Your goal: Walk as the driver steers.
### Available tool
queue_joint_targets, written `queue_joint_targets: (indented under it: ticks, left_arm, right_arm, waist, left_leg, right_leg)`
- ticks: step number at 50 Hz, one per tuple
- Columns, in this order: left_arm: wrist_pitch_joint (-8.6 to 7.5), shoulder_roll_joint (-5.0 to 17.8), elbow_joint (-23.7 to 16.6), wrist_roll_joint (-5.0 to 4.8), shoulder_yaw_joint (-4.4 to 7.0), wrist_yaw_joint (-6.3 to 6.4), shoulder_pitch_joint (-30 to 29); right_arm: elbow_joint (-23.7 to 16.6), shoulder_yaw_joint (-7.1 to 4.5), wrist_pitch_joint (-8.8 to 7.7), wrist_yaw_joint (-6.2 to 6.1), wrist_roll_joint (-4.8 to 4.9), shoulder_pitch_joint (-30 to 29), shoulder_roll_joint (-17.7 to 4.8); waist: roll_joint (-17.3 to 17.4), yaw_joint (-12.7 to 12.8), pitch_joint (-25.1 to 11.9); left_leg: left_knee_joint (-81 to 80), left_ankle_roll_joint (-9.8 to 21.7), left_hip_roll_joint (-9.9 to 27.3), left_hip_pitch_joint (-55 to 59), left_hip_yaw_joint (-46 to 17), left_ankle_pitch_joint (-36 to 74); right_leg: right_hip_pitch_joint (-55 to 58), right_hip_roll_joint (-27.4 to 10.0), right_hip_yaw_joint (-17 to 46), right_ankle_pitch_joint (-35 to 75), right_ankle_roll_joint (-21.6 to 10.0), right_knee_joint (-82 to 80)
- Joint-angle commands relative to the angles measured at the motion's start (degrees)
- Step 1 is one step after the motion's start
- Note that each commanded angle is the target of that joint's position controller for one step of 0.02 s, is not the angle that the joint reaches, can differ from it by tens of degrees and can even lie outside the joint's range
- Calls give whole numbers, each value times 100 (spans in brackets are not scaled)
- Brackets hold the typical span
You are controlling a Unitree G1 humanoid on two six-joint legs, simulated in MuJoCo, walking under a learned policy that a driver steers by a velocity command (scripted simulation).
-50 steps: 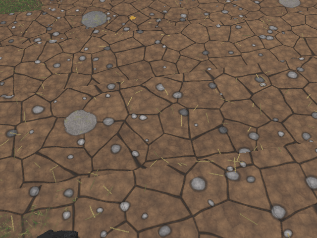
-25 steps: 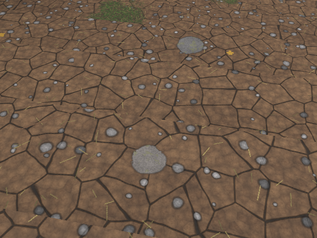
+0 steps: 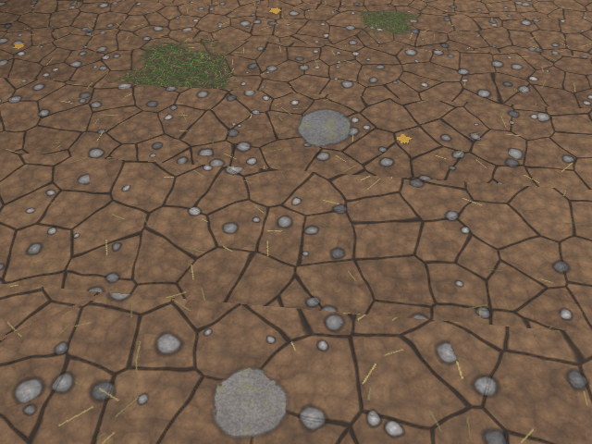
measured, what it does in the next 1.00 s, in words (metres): goes down: left foot 0.16 m lower, then right foot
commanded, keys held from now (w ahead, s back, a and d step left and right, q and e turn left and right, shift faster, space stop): w+e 0.34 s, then w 0.44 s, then w+q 0.22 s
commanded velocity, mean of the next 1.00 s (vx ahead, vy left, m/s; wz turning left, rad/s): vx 0.50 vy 0.00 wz -0.24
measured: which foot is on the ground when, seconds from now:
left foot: up 0.00-0.42, down 0.44-0.90, up 0.92-1.00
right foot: down 0.00-0.46, up 0.48-0.86, down 0.88-1.00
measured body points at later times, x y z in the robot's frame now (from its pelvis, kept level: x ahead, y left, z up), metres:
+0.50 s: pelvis +0.30 +0.02 -0.13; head +0.30 +0.01 +0.32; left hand +0.29 +0.26 -0.27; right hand +0.39 -0.25 -0.24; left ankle +0.37 +0.11 -0.87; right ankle +0.09 -0.08 -0.63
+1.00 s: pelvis +0.54 -0.10 -0.13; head +0.55 -0.10 +0.32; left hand +0.78 +0.08 -0.23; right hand +0.46 -0.33 -0.28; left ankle +0.46 +0.07 -0.79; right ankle +0.58 -0.20 -0.87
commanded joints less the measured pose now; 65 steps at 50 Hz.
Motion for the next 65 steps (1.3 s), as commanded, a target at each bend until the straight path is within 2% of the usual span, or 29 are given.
queue_joint_targets:
  ticks: [1, 2, 4, 6, 9, 12, 16, 19, 21, 22, 23, 24, 25, 27, 28, 29, 31, 35, 41, 44, 45, 46, 47, 48, 52, 57, 61, 62, 65]
  left_arm:
    - [-170, 938, 366, 55, 319, 26, 1779]
    - [-132, 478, 284, 83, 149, 21, 1207]
    - [-74, -72, 105, 128, -90, -7, 217]
    - [-61, 150, 100, -23, -31, 75, 225]
    - [-76, 528, 173, 208, 50, 109, 673]
    - [-128, -188, 505, 12, -168, 352, 2144]
    - [52, 433, 305, 111, -146, -84, 1725]
    - [63, 534, 334, -52, -111, -14, 1759]
    - [169, 575, 428, -282, -126, -20, 1733]
    - [223, 571, 360, -89, -180, -196, 1536]
    - [179, -202, 589, 32, -266, -385, 2585]
    - [222, -212, 496, 33, -274, -438, 3153]
    - [273, 188, 10, 57, -186, -395, 2022]
    - [336, 67, -126, 35, -234, -80, 1058]
    - [327, -133, -145, 154, -327, 71, 871]
    - [376, -172, -90, 216, -354, 65, 724]
    - [380, -106, -18, 186, -315, -74, 292]
    - [473, -53, -366, 55, -382, -221, -483]
    - [432, 201, -753, 21, -204, -50, -1717]
    - [250, 697, -627, -132, 81, 26, -1063]
    - [199, 912, -287, -119, 130, 37, 147]
    - [262, 938, 83, -139, 119, 93, 1709]
    - [258, 732, 378, 24, 177, 184, 2168]
    - [192, 749, 353, -54, 214, 255, 1450]
    - [149, -252, 172, -74, -57, 369, 165]
    - [49, -198, 520, 222, -6, 313, 531]
    - [90, -43, 758, 265, -27, 82, 943]
    - [86, -9, 766, 414, -25, 90, 912]
    - [25, 99, 708, 336, -59, 157, 780]
  right_arm:
    - [-891, -84, -118, -55, 253, -807, -653]
    - [-894, -61, -55, -195, 131, -782, -683]
    - [-797, 120, 107, -312, -145, -554, -269]
    - [-927, 122, 204, -323, -84, -627, -261]
    - [-1103, 300, 238, -89, -144, -690, 70]
    - [-1182, 240, 167, -59, -190, -1670, -215]
    - [-1536, 261, 303, -6, -49, -1810, -125]
    - [-1277, 197, 329, -89, -48, -1682, -377]
    - [-679, 67, 278, -110, 38, -518, -530]
    - [-151, -154, 200, -116, 68, 1005, -897]
    - [229, -309, 149, 19, 28, 2482, -1073]
    - [-47, -344, 197, 205, 28, 2109, -1402]
    - [-272, -355, 275, 155, -53, 1384, -1231]
    - [-258, -94, 237, 90, -69, 573, -263]
    - [-428, 175, 107, -16, -36, -55, 437]
    - [-460, 172, 22, -55, -20, -397, 405]
    - [-322, 47, -166, -182, 248, -221, 16]
    - [36, -229, -157, -16, 147, 253, -793]
    - [511, -252, -17, -50, 84, 1051, -409]
    - [353, -413, 0, 2, 113, 592, -731]
    - [323, -275, -70, 11, 86, 1036, -210]
    - [259, -74, -111, 146, 47, 1260, 265]
    - [236, -271, -59, 193, 182, 252, -174]
    - [212, -318, -71, 85, 262, -122, -196]
    - [294, -169, 4, -122, 18, 141, 458]
    - [156, -158, 51, 111, 207, -399, 306]
    - [-78, -166, 164, 183, 133, -916, 221]
    - [-14, -141, 125, 225, 87, -470, 248]
    - [-272, -262, 38, 176, 20, -785, -106]
  waist:
    - [-245, 804, 320]
    - [340, 470, -189]
    - [-137, -138, 214]
    - [-167, -90, -9]
    - [-91, 0, -214]
    - [-40, 980, 45]
    - [-347, 542, 347]
    - [-265, 624, 641]
    - [35, 84, 467]
    - [87, -564, 168]
    - [1299, -495, -1536]
    - [1488, -261, -2311]
    - [858, -560, -1296]
    - [-263, -352, 40]
    - [-195, 153, 382]
    - [66, 376, 733]
    - [263, 116, 251]
    - [154, 34, 324]
    - [263, -358, 381]
    - [258, 218, -257]
    - [-571, 439, -1518]
    - [-1373, 940, -2647]
    - [-593, 1285, -1262]
    - [-617, 947, -107]
    - [-372, 30, -18]
    - [-291, 81, 251]
    - [-360, 119, 343]
    - [-323, -33, 325]
    - [-316, -30, 531]
  left_leg:
    - [2931, -208, 100, -4808, -892, 112]
    - [2415, -172, 322, -4100, -895, 594]
    - [1284, -153, 734, -3054, -835, 1075]
    - [350, -372, 764, -2623, -375, 1107]
    - [206, -305, 586, -1426, 336, 2745]
    - [-2269, -355, 852, -4027, -497, 5293]
    - [-2459, -254, 450, -742, 200, 4912]
    - [-3719, -206, 598, -1074, -92, 4720]
    - [-4915, -127, 668, 302, 350, 5482]
    - [-4459, 227, 1043, 1887, 439, 5712]
    - [-2119, 1473, 1898, 4811, -301, 8194]
    - [-2081, 2466, 2761, 5569, -1973, 8184]
    - [-2927, 2389, 2907, 4840, -2642, 5377]
    - [-4262, 1901, 2614, 2188, -2408, 874]
    - [-4898, 1967, 2677, 543, -2362, 1707]
    - [-5172, 1990, 2315, -555, -1819, 2022]
    - [-5151, 1711, 1465, -1120, -537, 2255]
    - [-5036, 1612, 1666, -790, -398, 3697]
    - [-4611, 1259, 1767, 1358, -332, 3965]
    - [-3468, 762, 1155, 62, 113, 5345]
    - [-1692, 327, 505, -1526, 477, 4223]
    - [-218, 127, -107, -2741, 471, 2]
    - [472, 389, 233, -3525, -129, -222]
    - [711, 495, 529, -3597, -113, 293]
    - [170, 565, 980, -2122, -230, 1154]
    - [-837, 270, 1070, -2567, -135, 2794]
    - [-1323, 162, 908, -2164, 24, 3431]
    - [-445, 214, 871, -1605, -33, 3953]
    - [-389, 345, 831, -2037, -15, 3124]
  right_leg:
    - [3245, -2162, 4536, 1695, -1992, -1942]
    - [2473, -1899, 4004, 1577, -1835, -1914]
    - [616, -1415, 3225, 1387, -1604, -2312]
    - [200, -1008, 2563, 1410, -1435, -2479]
    - [-883, -305, 1541, 2329, -1048, -1559]
    - [1666, -364, 2274, 337, -995, -329]
    - [-1442, -227, 2739, -892, -1139, -399]
    - [56, -264, 3136, -951, -849, 743]
    - [307, 160, 2713, -417, -482, 2296]
    - [-493, 201, 2436, 590, -152, 3611]
    - [-2208, 810, 1608, -1561, 351, 6072]
    - [-3594, 902, 1320, -2541, 549, 7723]
    - [-4913, 552, 1090, -2018, 683, 7606]
    - [-5148, -274, 1330, -57, 419, 6659]
    - [-4055, -1033, 1791, 1432, 242, 4221]
    - [-3192, -1290, 1539, 1677, 196, 3326]
    - [-1718, -1107, 578, 2512, 260, 1275]
    - [-818, -715, 409, 2648, 258, -221]
    - [-1078, -530, 294, 2161, 54, -1155]
    - [1912, -278, 14, 2407, -397, -927]
    - [4584, -1262, 1013, 3190, -1222, -740]
    - [6123, -2834, 3466, 2238, -2060, -2012]
    - [5088, -2533, 3514, 265, -1300, -2691]
    - [3647, -2382, 2781, -179, -979, -2979]
    - [1838, -2056, 1243, 1255, -774, -3695]
    - [1913, -1934, -108, 2648, -770, -3933]
    - [1567, -1841, -700, 2820, -755, -3760]
    - [1151, -1842, -799, 2810, -705, -3508]
    - [1791, -1965, -787, 2574, -594, -3080]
